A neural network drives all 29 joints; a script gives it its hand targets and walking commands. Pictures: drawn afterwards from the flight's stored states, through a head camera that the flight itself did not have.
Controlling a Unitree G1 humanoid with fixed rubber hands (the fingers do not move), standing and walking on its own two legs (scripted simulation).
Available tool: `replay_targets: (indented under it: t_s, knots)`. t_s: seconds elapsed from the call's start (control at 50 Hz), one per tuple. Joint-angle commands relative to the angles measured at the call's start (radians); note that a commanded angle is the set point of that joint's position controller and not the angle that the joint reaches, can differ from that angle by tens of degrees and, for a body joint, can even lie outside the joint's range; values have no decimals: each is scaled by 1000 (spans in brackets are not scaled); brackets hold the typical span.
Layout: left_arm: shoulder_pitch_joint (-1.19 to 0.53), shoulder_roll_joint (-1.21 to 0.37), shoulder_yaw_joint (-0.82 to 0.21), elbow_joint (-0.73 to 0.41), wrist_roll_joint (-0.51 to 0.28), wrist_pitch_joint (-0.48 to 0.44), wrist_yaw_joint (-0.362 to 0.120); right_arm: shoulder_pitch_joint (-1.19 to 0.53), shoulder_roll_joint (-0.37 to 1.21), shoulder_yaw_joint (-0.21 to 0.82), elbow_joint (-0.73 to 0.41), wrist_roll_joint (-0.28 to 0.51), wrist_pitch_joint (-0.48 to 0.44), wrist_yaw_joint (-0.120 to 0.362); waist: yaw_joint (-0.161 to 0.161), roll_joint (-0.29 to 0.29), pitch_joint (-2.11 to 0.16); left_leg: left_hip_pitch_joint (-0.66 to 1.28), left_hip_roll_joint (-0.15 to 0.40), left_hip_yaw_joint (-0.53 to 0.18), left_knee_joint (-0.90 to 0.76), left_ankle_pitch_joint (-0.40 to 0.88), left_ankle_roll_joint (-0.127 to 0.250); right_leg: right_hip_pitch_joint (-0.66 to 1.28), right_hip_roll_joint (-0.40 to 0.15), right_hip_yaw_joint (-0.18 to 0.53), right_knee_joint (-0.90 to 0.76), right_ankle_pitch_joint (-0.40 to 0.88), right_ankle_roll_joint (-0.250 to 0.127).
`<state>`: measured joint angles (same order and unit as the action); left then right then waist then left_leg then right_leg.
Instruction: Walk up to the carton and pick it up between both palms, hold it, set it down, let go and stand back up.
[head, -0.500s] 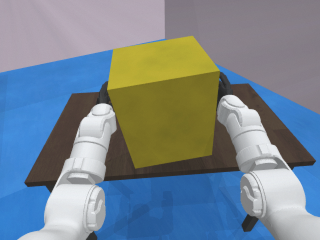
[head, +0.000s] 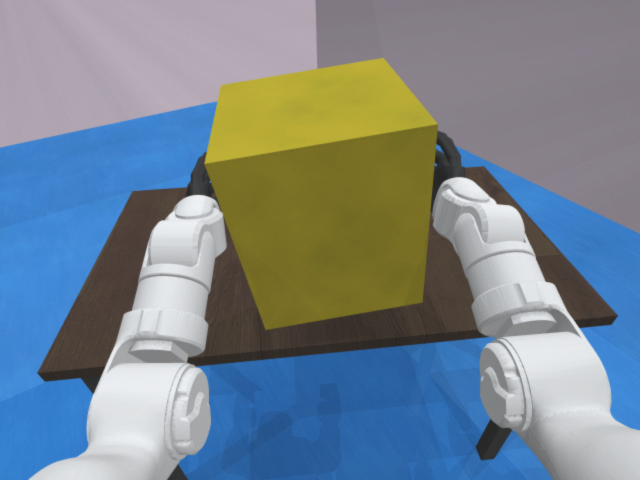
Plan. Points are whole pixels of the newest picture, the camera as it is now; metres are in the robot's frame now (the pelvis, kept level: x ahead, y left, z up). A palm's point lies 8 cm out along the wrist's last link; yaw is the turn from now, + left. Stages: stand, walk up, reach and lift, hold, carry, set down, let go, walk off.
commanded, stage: reach and lift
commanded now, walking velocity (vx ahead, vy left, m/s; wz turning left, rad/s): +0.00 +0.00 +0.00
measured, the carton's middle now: (323, 195) +0.43 +0.01 +0.21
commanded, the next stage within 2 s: hold in 0.66 s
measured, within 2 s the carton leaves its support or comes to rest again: neither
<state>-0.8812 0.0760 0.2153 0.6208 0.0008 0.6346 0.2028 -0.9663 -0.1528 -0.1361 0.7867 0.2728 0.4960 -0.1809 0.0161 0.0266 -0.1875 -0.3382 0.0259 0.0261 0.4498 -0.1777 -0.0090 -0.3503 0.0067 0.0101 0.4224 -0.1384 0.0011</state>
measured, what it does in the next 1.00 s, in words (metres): stands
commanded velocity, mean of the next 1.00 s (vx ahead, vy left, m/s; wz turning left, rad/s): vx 0.00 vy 0.00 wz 0.00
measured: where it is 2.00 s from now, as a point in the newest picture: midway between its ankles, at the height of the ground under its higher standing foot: outside the picture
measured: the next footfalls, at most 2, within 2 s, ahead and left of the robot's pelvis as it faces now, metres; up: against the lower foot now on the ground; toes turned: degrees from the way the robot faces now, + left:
none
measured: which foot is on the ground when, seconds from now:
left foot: down 0.00-1.00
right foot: down 0.00-1.00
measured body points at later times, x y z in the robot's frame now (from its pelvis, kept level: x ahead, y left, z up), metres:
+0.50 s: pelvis +0.00 +0.00 +0.00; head -0.05 -0.01 +0.45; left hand +0.41 +0.16 +0.23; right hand +0.42 -0.15 +0.24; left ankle +0.03 +0.12 -0.74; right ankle +0.05 -0.12 -0.74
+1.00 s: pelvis +0.00 +0.00 +0.00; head -0.07 -0.01 +0.45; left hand +0.39 +0.15 +0.26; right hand +0.40 -0.15 +0.27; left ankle +0.03 +0.12 -0.74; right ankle +0.05 -0.12 -0.74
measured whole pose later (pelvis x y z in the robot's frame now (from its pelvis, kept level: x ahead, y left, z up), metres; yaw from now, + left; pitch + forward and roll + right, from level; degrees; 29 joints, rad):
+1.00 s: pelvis +0.00 +0.00 +0.00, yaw +0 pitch +2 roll +0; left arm -0.91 0.08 0.23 0.48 0.04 0.82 0.17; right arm -1.00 -0.17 -0.14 0.65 0.32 0.67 -0.24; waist -0.01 0.03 -0.22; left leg -0.31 0.03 0.03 0.45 -0.18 -0.01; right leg -0.32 0.01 0.01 0.42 -0.14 0.00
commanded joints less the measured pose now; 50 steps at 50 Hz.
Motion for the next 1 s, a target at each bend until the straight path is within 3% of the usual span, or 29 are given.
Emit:
replay_targets:
  t_s: [0.0,0.02,0.08,0.1,0.14,0.16,0.2,0.22,0.26,0.28,0.32,0.4,0.44,0.48,0.52,0.56,0.58,0.62,0.74,0.82,0.84,0.88,0.92,0.94,0.98]
  knots:
    - [-992,-647,-340,-329,-148,-51,-203,-1026,764,387,-402,139,-12,106,-67,-55,-608,228,-86,-60,-58,140,15,355,64,10,-100,190,52]
    - [-991,-661,-366,-356,-152,-47,-202,-1012,761,392,-405,151,-7,104,-83,-32,-617,222,-87,-63,-56,164,4,370,64,11,-91,222,53]
    - [-1034,-657,-368,-414,-156,-43,-200,-981,775,384,-384,154,9,101,-90,-10,-623,238,-84,-68,-52,173,2,372,63,13,-87,242,51]
    - [-1042,-645,-353,-361,-149,-35,-201,-1005,768,375,-356,149,16,105,-84,-15,-583,215,-83,-66,-66,109,10,342,60,14,-102,166,49]
    - [-1023,-678,-392,-423,-169,-32,-198,-1031,786,412,-446,173,7,103,-80,-16,-663,243,-86,-63,-44,202,-1,384,71,7,-83,252,46]
    - [-997,-666,-382,-367,-152,-17,-203,-1053,760,409,-456,181,15,101,-79,-22,-628,233,-83,-69,-48,178,4,376,73,8,-89,240,45]
    - [-1009,-662,-355,-382,-156,-24,-202,-1055,778,417,-462,178,18,101,-64,-38,-646,232,-82,-63,-49,187,13,383,73,13,-90,243,50]
    - [-1004,-648,-355,-378,-158,-15,-203,-1002,754,394,-412,171,34,98,-90,-21,-603,224,-79,-66,-52,164,8,376,65,20,-88,251,49]
    - [-1042,-648,-354,-386,-151,-13,-207,-1010,751,377,-396,168,39,101,-95,-13,-589,203,-76,-64,-61,119,2,375,63,25,-91,211,48]
    - [-1011,-631,-328,-345,-142,-6,-211,-1050,766,390,-423,171,39,101,-70,-53,-573,190,-77,-63,-66,118,22,378,63,25,-101,200,51]
    - [-1010,-653,-360,-374,-156,1,-209,-1048,749,386,-439,180,40,100,-83,-25,-618,218,-72,-73,-57,161,5,377,72,22,-91,234,43]
    - [-1072,-643,-348,-342,-159,5,-209,-1095,755,366,-414,167,50,104,-79,-22,-596,184,-72,-63,-75,63,8,349,63,23,-109,124,39]
    - [-1079,-665,-374,-416,-173,5,-205,-1069,768,391,-434,195,55,108,-79,-8,-659,227,-66,-65,-59,152,1,378,75,22,-93,216,34]
    - [-1041,-661,-381,-377,-174,17,-203,-1058,748,386,-436,192,62,100,-97,-6,-634,215,-69,-69,-53,151,-5,370,71,26,-92,244,38]
    - [-1021,-650,-379,-396,-161,22,-205,-1045,749,399,-447,210,72,96,-84,4,-646,224,-72,-64,-49,184,-7,399,72,27,-90,275,40]
    - [-1015,-646,-360,-385,-157,30,-206,-1074,757,412,-462,220,75,93,-68,-22,-630,203,-70,-62,-49,169,2,396,79,29,-90,258,42]
    - [-1020,-660,-385,-433,-157,37,-203,-1046,752,418,-472,229,84,89,-85,-2,-626,212,-72,-71,-47,200,-5,411,80,28,-79,305,38]
    - [-1021,-642,-373,-407,-150,50,-209,-1040,726,399,-452,227,98,86,-95,3,-603,216,-69,-71,-57,142,-6,383,78,33,-97,230,35]
    - [-986,-645,-364,-425,-151,81,-219,-1026,720,406,-486,245,131,76,-100,-17,-577,201,-68,-71,-63,142,-6,399,81,38,-99,239,30]
    - [-1057,-640,-386,-522,-177,82,-215,-1046,762,432,-525,264,147,77,-92,10,-641,198,-67,-66,-55,147,4,414,76,46,-92,246,29]
    - [-1017,-622,-368,-499,-160,94,-215,-1000,752,433,-500,260,159,73,-88,1,-594,192,-69,-66,-58,145,1,416,77,49,-91,261,27]
    - [-1003,-635,-360,-445,-150,107,-220,-1080,726,426,-547,263,158,72,-82,-4,-602,178,-62,-65,-66,120,0,404,79,47,-99,218,26]
    - [-1011,-640,-356,-452,-142,113,-224,-1020,720,394,-482,246,173,69,-111,3,-545,169,-60,-70,-80,79,-5,396,76,48,-102,193,20]
    - [-1010,-616,-313,-405,-118,116,-228,-1040,722,391,-449,241,176,74,-88,-11,-503,144,-58,-64,-91,27,7,380,72,52,-118,129,18]
    - [-1031,-617,-312,-372,-117,122,-235,-1046,712,358,-411,222,176,81,-99,-3,-472,120,-61,-66,-109,-30,6,364,65,54,-124,69,11]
